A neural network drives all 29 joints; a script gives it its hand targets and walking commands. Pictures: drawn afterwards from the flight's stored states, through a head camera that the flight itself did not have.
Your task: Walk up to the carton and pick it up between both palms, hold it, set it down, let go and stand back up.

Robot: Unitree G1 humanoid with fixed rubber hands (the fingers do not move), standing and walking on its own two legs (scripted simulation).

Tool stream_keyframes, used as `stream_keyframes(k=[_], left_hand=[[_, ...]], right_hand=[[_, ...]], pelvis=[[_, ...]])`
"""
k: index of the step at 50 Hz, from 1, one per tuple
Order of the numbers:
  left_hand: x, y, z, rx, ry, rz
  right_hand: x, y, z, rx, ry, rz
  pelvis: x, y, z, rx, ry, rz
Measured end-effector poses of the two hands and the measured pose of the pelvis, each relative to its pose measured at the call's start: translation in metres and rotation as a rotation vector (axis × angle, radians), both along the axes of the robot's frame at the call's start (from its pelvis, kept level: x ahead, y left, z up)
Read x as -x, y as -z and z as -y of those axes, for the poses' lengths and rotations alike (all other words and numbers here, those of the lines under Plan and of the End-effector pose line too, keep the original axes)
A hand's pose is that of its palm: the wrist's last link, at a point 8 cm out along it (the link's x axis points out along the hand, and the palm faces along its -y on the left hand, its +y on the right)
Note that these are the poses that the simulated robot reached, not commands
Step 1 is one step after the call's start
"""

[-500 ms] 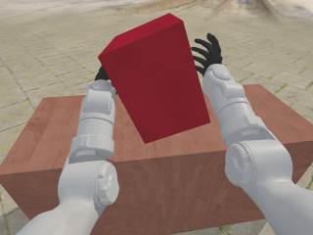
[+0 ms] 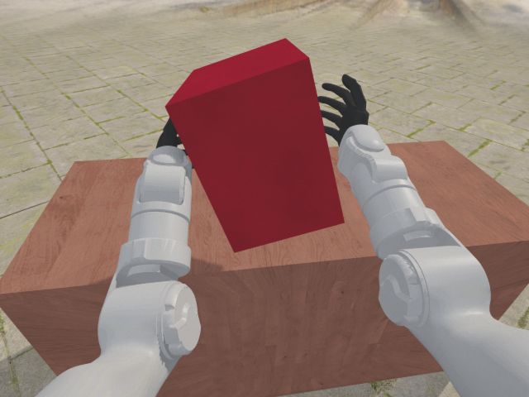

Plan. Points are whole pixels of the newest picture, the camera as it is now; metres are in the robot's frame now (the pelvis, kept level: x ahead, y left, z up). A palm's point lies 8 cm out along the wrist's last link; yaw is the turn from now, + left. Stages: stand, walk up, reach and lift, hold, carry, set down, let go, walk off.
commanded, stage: set down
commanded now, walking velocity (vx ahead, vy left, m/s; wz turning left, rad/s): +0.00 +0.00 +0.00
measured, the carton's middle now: (261, 138) +0.49 +0.01 +0.22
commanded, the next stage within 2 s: none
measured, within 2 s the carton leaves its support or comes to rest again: neither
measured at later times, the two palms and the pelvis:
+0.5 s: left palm (174, 171) +0.41 +0.15 +0.20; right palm (341, 160) +0.42 -0.12 +0.21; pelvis +0.01 +0.00 +0.00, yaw +0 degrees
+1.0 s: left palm (171, 182) +0.42 +0.16 +0.17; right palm (332, 170) +0.43 -0.11 +0.18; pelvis +0.02 +0.00 +0.00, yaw +0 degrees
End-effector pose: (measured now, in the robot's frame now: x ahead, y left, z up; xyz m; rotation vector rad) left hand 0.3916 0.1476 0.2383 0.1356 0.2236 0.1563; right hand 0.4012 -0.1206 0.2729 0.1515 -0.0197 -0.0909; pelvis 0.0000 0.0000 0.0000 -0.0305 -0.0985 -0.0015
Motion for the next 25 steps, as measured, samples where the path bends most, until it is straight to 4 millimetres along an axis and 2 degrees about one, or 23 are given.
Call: stream_keyframes(k=[9, 18, 25], left_hand=[[-0.004, 0.012, -0.006, 0.037, -0.016, 0.002], [-0.014, 0.034, -0.006, 0.009, -0.014, -0.009], [-0.021, 0.038, -0.003, -0.009, -0.020, 0.000]], right_hand=[[-0.005, 0.018, -0.003, -0.031, -0.028, -0.030], [-0.015, 0.047, -0.002, -0.021, -0.033, -0.069], [-0.021, 0.063, 0.001, -0.027, -0.023, -0.091]], pelvis=[[0.000, 0.000, 0.000, 0.000, 0.000, 0.002], [-0.002, 0.000, 0.000, 0.000, 0.000, -0.002], [-0.008, 0.000, 0.001, -0.001, 0.000, -0.009]])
